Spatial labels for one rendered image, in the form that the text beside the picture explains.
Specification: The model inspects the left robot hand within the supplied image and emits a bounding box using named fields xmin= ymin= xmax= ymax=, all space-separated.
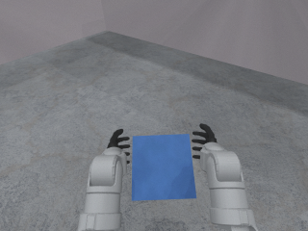
xmin=107 ymin=129 xmax=130 ymax=165

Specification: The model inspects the carton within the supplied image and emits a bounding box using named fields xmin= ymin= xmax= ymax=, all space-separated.
xmin=131 ymin=134 xmax=197 ymax=201

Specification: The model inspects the right robot hand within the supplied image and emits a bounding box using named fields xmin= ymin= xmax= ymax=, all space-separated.
xmin=192 ymin=123 xmax=217 ymax=159

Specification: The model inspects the left robot forearm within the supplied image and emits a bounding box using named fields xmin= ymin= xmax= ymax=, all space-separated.
xmin=77 ymin=146 xmax=127 ymax=231

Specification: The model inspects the right robot forearm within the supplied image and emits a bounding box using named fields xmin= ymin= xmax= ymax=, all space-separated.
xmin=199 ymin=141 xmax=258 ymax=231

